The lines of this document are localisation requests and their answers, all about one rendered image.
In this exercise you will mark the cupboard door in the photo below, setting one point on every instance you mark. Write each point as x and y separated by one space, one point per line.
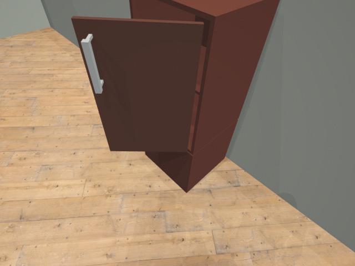
149 68

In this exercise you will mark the handle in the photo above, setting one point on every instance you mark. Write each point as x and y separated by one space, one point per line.
90 59

